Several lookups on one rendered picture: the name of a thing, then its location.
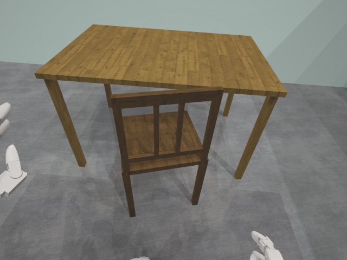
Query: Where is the table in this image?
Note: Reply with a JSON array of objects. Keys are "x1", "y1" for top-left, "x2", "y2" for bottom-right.
[{"x1": 34, "y1": 24, "x2": 287, "y2": 179}]

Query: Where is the chair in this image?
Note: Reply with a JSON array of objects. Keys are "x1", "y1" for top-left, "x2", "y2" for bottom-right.
[{"x1": 111, "y1": 86, "x2": 224, "y2": 217}]

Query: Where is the left robot hand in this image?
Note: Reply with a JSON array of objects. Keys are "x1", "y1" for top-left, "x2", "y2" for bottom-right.
[{"x1": 0, "y1": 102, "x2": 27, "y2": 199}]

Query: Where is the right robot hand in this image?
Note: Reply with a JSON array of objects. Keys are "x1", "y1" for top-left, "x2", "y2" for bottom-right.
[{"x1": 250, "y1": 231, "x2": 284, "y2": 260}]

